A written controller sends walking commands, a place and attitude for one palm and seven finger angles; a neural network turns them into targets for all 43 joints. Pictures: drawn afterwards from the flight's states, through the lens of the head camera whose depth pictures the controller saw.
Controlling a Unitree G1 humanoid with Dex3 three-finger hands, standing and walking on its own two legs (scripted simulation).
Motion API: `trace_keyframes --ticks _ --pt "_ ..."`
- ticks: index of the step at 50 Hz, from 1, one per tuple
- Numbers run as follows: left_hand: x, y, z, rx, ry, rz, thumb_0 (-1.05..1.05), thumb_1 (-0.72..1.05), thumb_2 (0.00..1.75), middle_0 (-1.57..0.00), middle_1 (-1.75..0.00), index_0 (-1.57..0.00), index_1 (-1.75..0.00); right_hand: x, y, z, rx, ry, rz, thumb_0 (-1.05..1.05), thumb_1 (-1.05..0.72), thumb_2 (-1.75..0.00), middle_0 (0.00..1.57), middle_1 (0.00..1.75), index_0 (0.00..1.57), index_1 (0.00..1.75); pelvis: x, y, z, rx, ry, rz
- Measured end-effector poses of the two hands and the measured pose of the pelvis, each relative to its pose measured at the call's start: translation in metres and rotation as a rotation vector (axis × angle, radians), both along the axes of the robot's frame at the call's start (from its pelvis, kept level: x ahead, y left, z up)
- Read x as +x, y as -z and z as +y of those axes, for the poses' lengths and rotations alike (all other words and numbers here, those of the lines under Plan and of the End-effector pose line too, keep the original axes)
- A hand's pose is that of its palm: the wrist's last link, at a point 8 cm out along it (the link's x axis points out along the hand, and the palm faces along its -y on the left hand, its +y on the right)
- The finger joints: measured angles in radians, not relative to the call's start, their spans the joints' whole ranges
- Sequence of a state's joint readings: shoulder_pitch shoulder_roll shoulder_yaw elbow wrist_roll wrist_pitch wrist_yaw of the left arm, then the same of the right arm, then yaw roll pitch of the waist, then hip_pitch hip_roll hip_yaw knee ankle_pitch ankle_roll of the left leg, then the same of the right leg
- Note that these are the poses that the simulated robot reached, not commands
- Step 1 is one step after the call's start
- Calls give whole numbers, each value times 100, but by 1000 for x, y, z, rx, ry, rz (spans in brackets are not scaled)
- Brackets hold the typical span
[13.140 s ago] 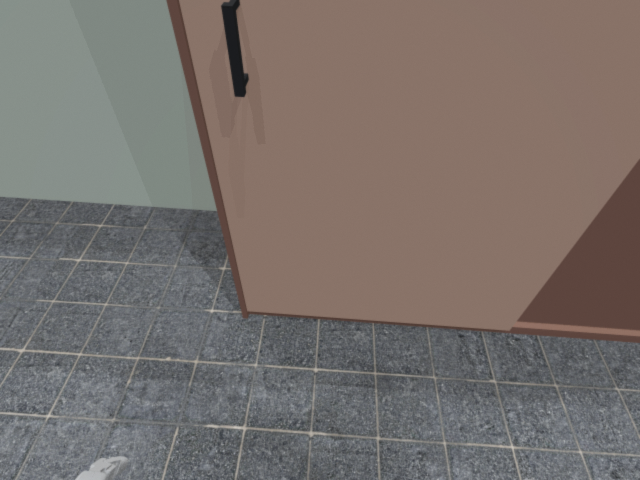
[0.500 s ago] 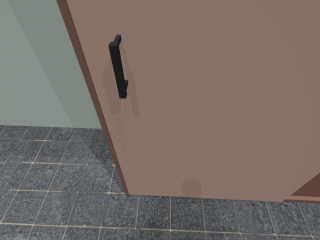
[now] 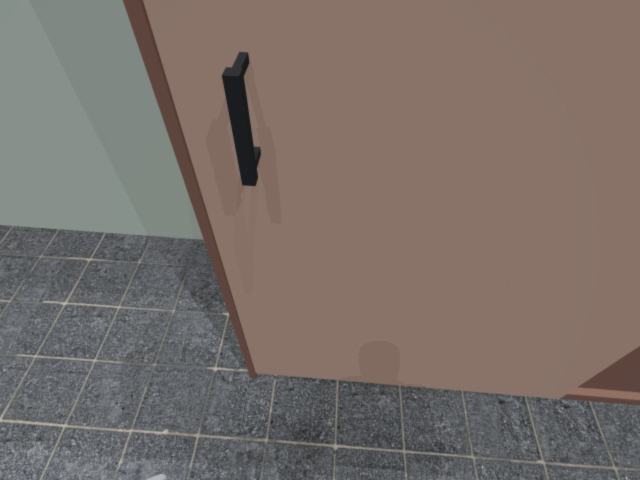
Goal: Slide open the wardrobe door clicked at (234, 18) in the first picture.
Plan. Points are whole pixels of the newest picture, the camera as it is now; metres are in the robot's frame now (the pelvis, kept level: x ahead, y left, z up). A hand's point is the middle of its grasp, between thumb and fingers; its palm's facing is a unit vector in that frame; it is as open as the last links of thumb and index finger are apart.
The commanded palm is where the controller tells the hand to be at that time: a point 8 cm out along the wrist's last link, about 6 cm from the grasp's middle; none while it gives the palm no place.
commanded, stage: raise the hand with hooked fingers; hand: left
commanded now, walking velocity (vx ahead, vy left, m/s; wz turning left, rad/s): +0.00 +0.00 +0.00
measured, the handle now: (246, 123) +0.47 +0.13 +0.20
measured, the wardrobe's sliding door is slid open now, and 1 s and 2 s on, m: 0.00 0.00 0.00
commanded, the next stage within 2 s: none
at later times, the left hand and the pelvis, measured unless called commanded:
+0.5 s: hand (121, 461) +0.13 +0.21 +0.04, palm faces +0.15 -0.99 -0.07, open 9.6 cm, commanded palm +0.13 +0.26 +0.04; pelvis -0.04 -0.03 -0.04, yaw +4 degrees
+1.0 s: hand (79, 368) +0.20 +0.26 +0.10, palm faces +0.02 -1.00 -0.09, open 12.6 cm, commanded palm +0.17 +0.31 +0.13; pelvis -0.03 +0.01 -0.01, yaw +2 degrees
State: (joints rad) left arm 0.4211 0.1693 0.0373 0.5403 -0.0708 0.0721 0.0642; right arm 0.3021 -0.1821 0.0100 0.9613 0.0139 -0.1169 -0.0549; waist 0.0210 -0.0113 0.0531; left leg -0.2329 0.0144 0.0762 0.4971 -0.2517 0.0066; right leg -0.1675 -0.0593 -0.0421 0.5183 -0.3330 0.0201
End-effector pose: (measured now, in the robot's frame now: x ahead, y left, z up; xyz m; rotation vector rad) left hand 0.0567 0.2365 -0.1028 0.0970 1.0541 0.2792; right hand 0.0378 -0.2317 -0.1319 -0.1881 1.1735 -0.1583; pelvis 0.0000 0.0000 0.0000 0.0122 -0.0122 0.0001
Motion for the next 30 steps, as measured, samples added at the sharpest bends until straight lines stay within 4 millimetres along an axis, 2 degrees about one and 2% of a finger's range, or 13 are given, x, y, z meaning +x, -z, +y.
trace_keyframes --ticks 3,5,7,8,10,12,15,17,19,21,23,26,30 --pt "65 -69 4 75 0 -436 2 88 88 -20 -32 -20 -32 31 -10 -6 -7 -8 -203 1 -91 -90 20 30 20 30 -4 3 -3 7 -22 5" --pt "100 -114 1 93 45 -692 2 86 87 -20 -33 -20 -34 54 -18 -11 -11 -13 -334 1 -91 -90 20 30 20 30 -9 5 -5 1 -32 14" --pt "122 -144 -4 87 109 -907 1 83 86 -20 -35 -20 -36 77 -28 -17 -14 -16 -449 1 -91 -90 21 30 20 30 -14 10 -8 -1 -26 44" --pt "127 -152 -6 72 146 -987 1 81 85 -20 -37 -20 -37 87 -33 -20 -16 -19 -498 1 -91 -90 21 30 20 30 -17 14 -11 0 -20 60" --pt "126 -151 -10 29 230 -1073 1 77 83 -21 -39 -21 -39 103 -44 -27 -20 -29 -576 1 -90 -90 21 30 20 30 -24 20 -16 3 -9 80" --pt "113 -133 -10 -26 296 -1051 0 73 81 -21 -42 -21 -42 116 -54 -34 -34 -52 -636 1 -90 -90 21 30 20 30 -29 27 -22 3 -6 92" --pt "78 -96 0 -98 280 -908 0 66 79 -22 -46 -22 -46 128 -66 -45 -75 -90 -692 1 -90 -90 21 30 20 30 -34 34 -27 -3 -12 105" --pt "51 -82 9 -100 210 -848 1 61 77 -22 -49 -22 -49 133 -70 -49 -107 -116 -707 1 -90 -90 21 30 20 30 -35 38 -28 -11 -21 109" --pt "32 -86 19 -50 144 -865 1 56 75 -23 -52 -23 -52 135 -70 -50 -132 -145 -703 1 -90 -90 20 30 20 30 -35 40 -29 -23 -34 107" --pt "26 -102 27 20 116 -956 1 51 73 -23 -55 -23 -55 134 -65 -47 -143 -174 -684 1 -90 -90 20 30 20 30 -35 42 -28 -36 -48 100" --pt "30 -124 28 67 130 -1077 2 47 71 -23 -58 -23 -58 131 -56 -40 -134 -194 -661 1 -90 -90 20 30 20 30 -36 43 -27 -48 -61 89" --pt "55 -150 23 58 238 -1195 1 40 68 -23 -62 -23 -62 121 -43 -25 -95 -196 -628 1 -90 -90 20 30 20 30 -39 43 -24 -58 -70 73" --pt "101 -159 18 -27 415 -1097 1 30 64 -24 -68 -24 -68 102 -32 -7 -29 -133 -595 1 -90 -90 21 30 20 30 -41 36 -19 -50 -50 71"
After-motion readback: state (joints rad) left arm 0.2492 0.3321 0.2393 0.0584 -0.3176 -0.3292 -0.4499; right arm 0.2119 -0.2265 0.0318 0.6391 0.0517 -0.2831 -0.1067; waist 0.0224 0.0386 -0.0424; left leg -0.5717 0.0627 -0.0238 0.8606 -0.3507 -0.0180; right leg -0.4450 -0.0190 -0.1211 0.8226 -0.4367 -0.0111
